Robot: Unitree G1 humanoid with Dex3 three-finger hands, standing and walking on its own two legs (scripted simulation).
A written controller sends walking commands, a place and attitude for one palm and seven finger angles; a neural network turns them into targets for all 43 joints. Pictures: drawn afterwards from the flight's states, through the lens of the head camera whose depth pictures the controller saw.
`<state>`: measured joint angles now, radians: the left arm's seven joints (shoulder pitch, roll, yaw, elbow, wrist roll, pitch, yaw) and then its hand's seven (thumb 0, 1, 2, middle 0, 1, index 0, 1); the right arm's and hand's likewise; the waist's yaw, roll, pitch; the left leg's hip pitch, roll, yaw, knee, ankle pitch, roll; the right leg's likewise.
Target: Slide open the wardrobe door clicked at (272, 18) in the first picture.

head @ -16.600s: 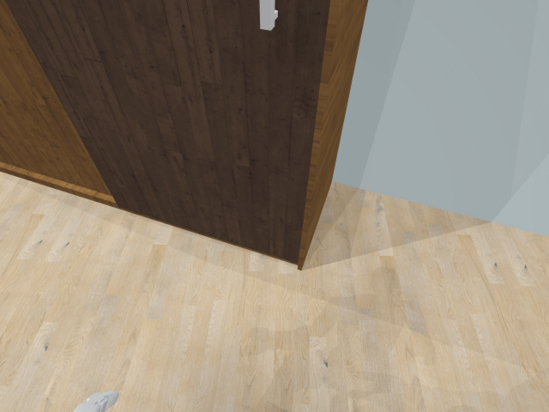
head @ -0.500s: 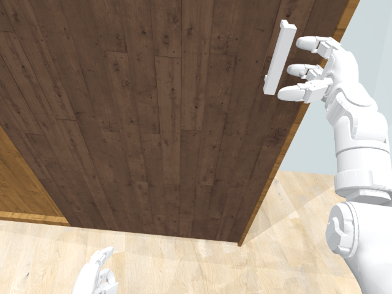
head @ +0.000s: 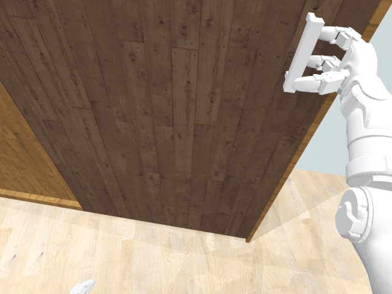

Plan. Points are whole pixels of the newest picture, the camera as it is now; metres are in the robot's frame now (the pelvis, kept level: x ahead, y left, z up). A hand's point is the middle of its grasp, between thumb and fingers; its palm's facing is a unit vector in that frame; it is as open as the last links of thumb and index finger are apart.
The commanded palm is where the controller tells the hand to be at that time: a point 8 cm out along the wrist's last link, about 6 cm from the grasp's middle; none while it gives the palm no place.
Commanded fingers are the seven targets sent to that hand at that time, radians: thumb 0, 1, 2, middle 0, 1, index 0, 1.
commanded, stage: slide the fingers in behind the handle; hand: right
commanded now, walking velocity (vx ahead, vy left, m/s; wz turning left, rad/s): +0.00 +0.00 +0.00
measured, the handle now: (299, 53) +0.52 -0.13 +0.26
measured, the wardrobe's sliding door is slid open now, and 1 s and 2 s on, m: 0.00 0.00 0.00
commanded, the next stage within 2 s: grip the handle and tug to test in 1.68 s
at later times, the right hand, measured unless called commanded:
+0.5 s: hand (314, 65) +0.47 -0.15 +0.27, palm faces +0.05 +1.00 -0.02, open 14.0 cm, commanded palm +0.44 -0.19 +0.26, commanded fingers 0.00 0.50 -0.30 0.30 1.20 0.30 1.20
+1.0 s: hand (300, 65) +0.46 -0.12 +0.27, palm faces +0.05 +1.00 +0.00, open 14.0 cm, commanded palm +0.44 -0.17 +0.26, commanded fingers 0.00 0.50 -0.30 0.30 1.20 0.30 1.20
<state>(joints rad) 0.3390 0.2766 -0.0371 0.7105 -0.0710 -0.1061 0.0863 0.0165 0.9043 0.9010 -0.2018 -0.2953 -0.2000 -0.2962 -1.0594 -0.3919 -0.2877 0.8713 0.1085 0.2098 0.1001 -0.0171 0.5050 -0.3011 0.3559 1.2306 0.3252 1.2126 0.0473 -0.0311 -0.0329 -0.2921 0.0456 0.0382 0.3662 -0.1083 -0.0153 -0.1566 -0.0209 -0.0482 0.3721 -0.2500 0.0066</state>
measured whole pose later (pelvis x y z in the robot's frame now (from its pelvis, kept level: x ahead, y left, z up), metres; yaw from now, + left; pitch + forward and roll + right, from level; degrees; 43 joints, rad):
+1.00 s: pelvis +0.01 +0.00 +0.00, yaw -1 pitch +1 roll +0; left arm 0.24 0.24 -0.05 0.69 -0.06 -0.06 0.07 0.02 0.90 0.90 -0.20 -0.30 -0.20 -0.30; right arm -1.00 -0.24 -0.21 0.68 0.13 0.33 0.00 -0.02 0.51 -0.30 0.30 1.20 0.30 1.20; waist 0.01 -0.04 -0.05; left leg -0.27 0.05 0.05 0.39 -0.14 -0.02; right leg -0.13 -0.02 -0.03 0.38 -0.27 0.01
